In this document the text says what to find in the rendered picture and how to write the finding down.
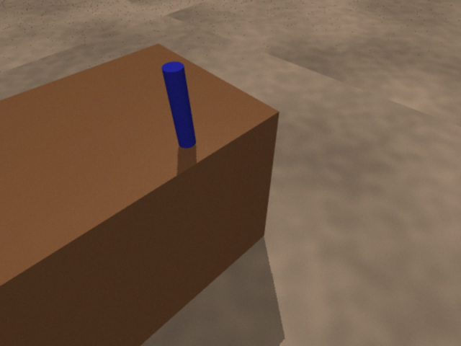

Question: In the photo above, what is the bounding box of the can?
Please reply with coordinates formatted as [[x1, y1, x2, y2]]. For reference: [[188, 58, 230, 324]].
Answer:
[[162, 61, 196, 148]]

